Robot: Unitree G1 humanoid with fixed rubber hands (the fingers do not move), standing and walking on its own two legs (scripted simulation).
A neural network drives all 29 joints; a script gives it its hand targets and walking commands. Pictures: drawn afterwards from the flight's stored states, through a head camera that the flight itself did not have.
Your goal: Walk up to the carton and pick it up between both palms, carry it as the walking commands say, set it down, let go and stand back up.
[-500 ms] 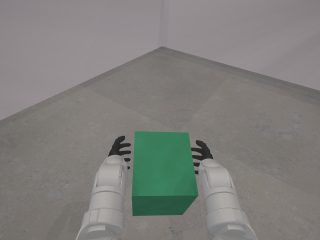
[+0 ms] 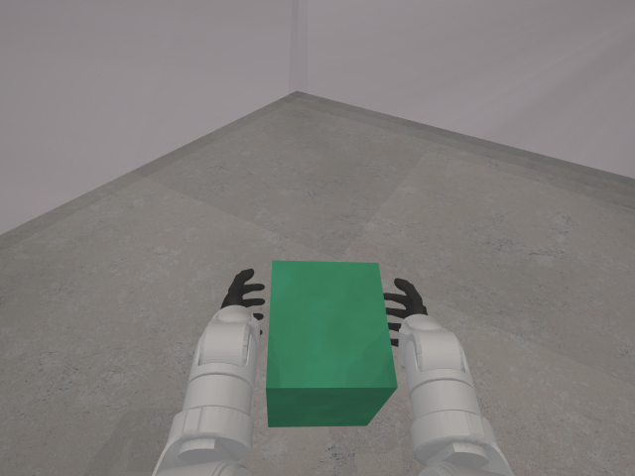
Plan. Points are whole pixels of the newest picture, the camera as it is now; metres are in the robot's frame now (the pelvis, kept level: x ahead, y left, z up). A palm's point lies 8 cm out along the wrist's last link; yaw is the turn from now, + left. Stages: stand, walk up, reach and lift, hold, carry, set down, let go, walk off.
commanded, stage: reach and lift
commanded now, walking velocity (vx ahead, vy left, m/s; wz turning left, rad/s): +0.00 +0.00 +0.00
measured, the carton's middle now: (321, 347) +0.34 +0.00 -0.02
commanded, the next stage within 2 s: hold in 0.84 s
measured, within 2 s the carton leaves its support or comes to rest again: neither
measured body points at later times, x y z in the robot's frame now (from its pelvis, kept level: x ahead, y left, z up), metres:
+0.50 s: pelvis +0.00 -0.01 +0.00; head -0.06 +0.01 +0.44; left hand +0.32 +0.12 +0.05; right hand +0.32 -0.13 +0.05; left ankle +0.08 +0.12 -0.74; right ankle -0.01 -0.13 -0.74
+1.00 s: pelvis +0.00 +0.00 +0.00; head -0.07 +0.02 +0.44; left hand +0.32 +0.12 +0.05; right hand +0.31 -0.13 +0.05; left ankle +0.08 +0.12 -0.74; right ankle -0.01 -0.13 -0.74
